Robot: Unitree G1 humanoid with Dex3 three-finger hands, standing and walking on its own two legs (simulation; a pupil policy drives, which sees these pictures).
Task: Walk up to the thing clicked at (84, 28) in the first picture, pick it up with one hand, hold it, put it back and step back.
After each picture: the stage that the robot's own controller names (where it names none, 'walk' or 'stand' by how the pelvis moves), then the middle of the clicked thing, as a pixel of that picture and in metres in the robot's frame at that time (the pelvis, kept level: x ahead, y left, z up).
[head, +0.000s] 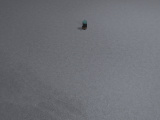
stand; (84, 25) +1.88 -0.07 -0.72
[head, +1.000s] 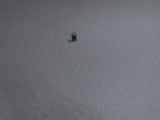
walk; (74, 36) +1.73 +0.20 -0.69
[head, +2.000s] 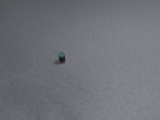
walk; (62, 57) +1.17 +0.27 -0.71
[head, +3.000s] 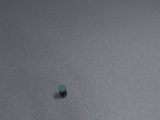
walk; (62, 91) +0.78 +0.22 -0.72
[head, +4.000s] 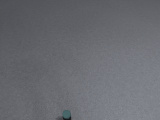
walk; (67, 116) +0.55 +0.15 -0.72
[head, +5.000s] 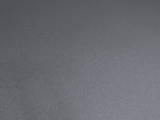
stand; out of the picture +0.47 +0.14 -0.72
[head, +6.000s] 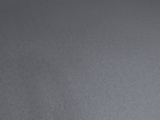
stand; out of the picture +0.45 +0.13 -0.72
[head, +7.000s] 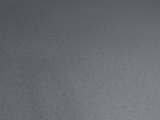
stand; out of the picture +0.45 +0.13 -0.72
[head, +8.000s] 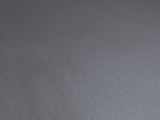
stand; out of the picture +0.45 +0.15 -0.73
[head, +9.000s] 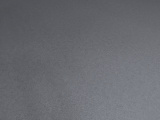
stand; out of the picture +0.44 +0.15 -0.73
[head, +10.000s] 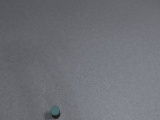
go down; (55, 112) +0.46 +0.15 -0.70
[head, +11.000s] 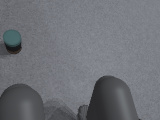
go down; (13, 42) +0.53 +0.21 -0.28
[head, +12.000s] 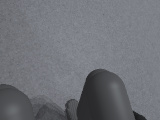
close in; out of the picture +0.52 +0.23 -0.26
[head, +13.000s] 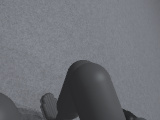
close in; out of the picture +0.51 +0.26 -0.23
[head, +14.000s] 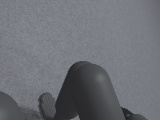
close; out of the picture +0.50 +0.23 -0.23
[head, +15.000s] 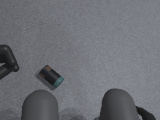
lift; (51, 76) +0.44 +0.12 -0.37
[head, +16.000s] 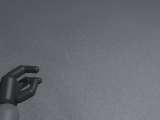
close; out of the picture +0.34 +0.12 -0.69
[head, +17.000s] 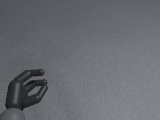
hold; out of the picture +0.30 +0.17 -0.70
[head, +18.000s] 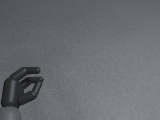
hold; out of the picture +0.26 +0.20 -0.70
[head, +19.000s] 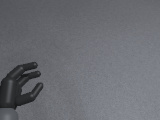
stand; out of the picture +0.23 +0.23 -0.67
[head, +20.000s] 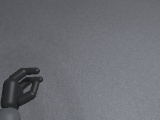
crouch; out of the picture +0.20 +0.26 -0.68
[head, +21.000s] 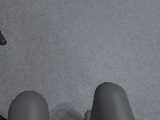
crouch; out of the picture +0.23 +0.30 -0.36
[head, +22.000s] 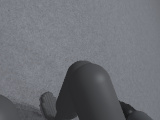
lower; out of the picture +0.15 +0.33 -0.26
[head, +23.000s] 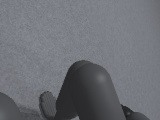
lower; out of the picture +0.14 +0.33 -0.26
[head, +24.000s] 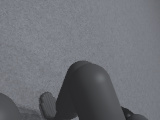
lower; out of the picture +0.13 +0.34 -0.26
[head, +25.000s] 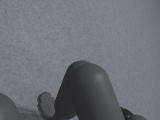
lower; out of the picture +0.12 +0.34 -0.26
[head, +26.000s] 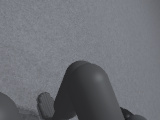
loosen; out of the picture +0.12 +0.34 -0.26
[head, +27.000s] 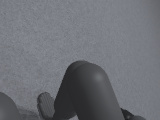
withdraw; out of the picture +0.12 +0.34 -0.26
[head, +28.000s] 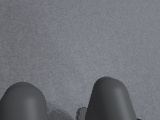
stand; out of the picture +0.15 +0.33 -0.30
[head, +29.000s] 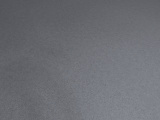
stand; out of the picture +0.12 +0.31 -0.66
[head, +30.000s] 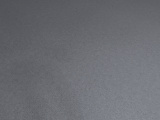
stand; out of the picture +0.14 +0.33 -0.69
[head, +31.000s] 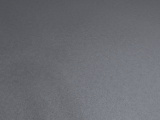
stand; out of the picture +0.13 +0.31 -0.69
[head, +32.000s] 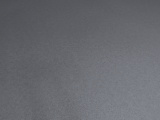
stand; out of the picture +0.16 +0.31 -0.75
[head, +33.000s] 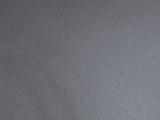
walk; out of the picture +0.24 +0.25 -0.72
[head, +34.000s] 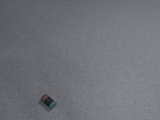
walk; (48, 101) +0.55 +0.26 -0.72
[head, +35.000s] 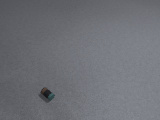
stand; (47, 93) +0.76 +0.30 -0.73
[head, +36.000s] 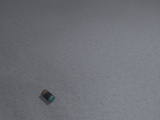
stand; (48, 96) +0.75 +0.29 -0.75
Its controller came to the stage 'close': yes
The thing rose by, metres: 0.01
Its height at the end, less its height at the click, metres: -0.02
